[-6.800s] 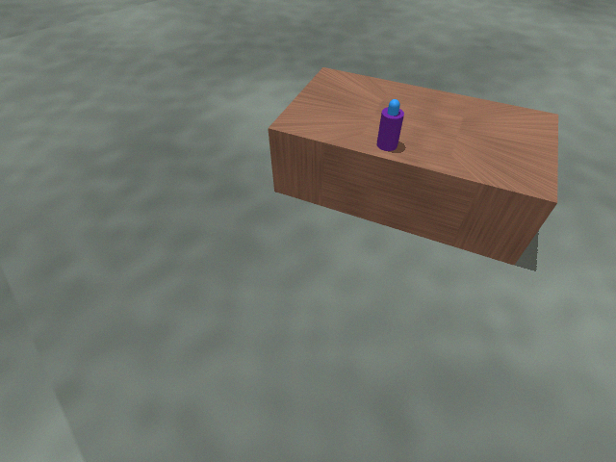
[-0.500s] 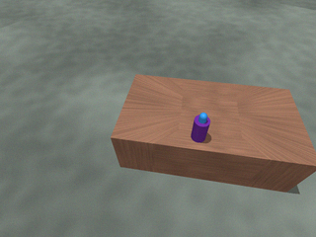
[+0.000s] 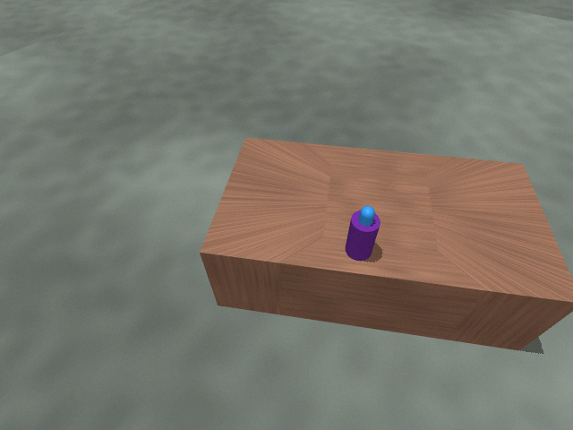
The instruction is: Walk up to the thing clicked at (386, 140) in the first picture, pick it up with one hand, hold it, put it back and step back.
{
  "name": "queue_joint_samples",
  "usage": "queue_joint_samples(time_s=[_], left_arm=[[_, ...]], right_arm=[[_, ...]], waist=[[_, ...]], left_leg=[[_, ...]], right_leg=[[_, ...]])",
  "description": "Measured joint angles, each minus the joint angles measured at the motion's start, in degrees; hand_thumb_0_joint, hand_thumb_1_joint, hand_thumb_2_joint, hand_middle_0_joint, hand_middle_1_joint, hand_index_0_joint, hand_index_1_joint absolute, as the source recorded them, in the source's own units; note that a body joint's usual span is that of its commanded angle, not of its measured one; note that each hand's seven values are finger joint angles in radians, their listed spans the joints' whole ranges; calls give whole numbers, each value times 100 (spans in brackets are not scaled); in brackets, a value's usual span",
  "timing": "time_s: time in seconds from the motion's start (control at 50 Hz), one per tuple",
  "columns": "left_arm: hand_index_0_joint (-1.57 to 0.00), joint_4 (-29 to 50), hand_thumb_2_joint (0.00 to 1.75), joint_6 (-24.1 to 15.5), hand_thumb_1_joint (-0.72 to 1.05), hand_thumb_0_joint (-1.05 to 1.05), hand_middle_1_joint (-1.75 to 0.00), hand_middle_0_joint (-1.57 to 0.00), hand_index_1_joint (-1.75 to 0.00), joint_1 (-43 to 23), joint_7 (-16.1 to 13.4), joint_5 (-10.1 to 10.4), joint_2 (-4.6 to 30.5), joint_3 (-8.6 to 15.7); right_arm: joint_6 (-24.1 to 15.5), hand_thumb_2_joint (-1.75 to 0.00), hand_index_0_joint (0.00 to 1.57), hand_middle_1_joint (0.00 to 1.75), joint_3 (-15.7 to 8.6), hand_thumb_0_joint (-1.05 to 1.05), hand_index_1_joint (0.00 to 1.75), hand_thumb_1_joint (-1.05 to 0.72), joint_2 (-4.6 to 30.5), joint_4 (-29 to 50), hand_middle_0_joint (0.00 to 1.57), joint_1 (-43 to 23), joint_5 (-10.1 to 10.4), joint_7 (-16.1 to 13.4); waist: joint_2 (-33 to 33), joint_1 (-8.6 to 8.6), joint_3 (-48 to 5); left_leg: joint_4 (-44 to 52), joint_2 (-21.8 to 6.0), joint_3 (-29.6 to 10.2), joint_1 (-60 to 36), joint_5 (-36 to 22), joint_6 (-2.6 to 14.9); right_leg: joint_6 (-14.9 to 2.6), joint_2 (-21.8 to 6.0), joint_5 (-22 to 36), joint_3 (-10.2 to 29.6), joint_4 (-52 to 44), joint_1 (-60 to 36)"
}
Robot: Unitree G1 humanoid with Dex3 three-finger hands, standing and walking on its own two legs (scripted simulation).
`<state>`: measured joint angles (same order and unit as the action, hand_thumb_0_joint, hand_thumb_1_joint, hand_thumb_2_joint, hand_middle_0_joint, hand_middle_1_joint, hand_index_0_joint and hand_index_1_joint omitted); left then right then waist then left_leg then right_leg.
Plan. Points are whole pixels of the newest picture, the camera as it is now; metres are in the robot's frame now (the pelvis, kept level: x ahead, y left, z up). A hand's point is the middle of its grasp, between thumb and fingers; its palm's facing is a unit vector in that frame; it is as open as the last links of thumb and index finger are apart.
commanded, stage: stand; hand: right
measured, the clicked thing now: (363, 230) +0.69 -0.20 -0.32
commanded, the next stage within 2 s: walk up in 0.78 s
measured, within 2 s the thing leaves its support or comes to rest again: neither
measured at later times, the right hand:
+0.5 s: hand out of the picture +0.07 -0.25 -0.15, palm faces -0.02 +0.94 -0.35, open 7.4 cm
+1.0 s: hand out of the picture +0.12 -0.25 -0.15, palm faces -0.02 +0.92 -0.39, open 7.4 cm
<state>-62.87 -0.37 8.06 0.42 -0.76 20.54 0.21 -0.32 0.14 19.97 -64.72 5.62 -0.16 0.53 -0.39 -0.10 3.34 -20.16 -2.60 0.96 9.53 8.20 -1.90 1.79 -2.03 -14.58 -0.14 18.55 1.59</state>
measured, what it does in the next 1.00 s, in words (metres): lifts its left foot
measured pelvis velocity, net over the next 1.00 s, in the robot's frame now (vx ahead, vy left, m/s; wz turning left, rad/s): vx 0.04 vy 0.04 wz -0.03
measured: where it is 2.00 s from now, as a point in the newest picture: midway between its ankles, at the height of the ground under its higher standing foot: (269, 408)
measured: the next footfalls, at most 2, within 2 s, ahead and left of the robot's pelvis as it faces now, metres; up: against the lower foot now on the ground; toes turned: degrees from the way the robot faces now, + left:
left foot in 1.02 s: +0.16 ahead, +0.17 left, +0.00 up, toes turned +0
right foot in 1.50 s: +0.35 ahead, -0.04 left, +0.00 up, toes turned -9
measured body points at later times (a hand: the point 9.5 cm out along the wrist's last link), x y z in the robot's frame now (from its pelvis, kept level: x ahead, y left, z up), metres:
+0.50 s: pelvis +0.00 +0.00 +0.00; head +0.01 +0.01 +0.45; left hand +0.06 +0.31 -0.14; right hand +0.07 -0.30 -0.13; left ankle +0.03 +0.14 -0.75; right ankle -0.05 -0.14 -0.75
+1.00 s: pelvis +0.04 +0.04 -0.01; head +0.06 +0.04 +0.44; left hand +0.06 +0.36 -0.14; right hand +0.12 -0.30 -0.13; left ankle +0.10 +0.16 -0.74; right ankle -0.05 -0.14 -0.75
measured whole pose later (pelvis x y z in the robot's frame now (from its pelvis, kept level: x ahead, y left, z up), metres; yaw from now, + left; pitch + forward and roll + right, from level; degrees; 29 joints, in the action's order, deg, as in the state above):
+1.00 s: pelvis +0.04 +0.04 -0.01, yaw -2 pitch -3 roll -2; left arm -57.6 -2.8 18.1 1.5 -2.1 21.8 3.5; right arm 0.4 -4.8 25.2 -57.7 9.4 -2.3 4.0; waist 2.6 -2.2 3.9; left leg -39.1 -3.2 -0.2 19.8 24.0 0.3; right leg 2.1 -2.5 -20.2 2.2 21.8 -0.8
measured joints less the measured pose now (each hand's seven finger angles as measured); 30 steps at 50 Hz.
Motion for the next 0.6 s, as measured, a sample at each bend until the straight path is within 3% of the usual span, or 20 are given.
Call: queue_joint_samples(time_s=[0.6], left_arm=[[-21, 1, 90, 15, 91, 0, -30, -20, -30, 34, 21, -32, 12, -4]], right_arm=[[13, -90, 20, 30, -29, 0, 30, -90, -9, -6, 21, 65, -12, 15]], waist=[[-33, 31, 17]], left_leg=[[-4, 40, 5, 73, -26, 44]], right_leg=[[37, -40, 41, 1, -22, 58]])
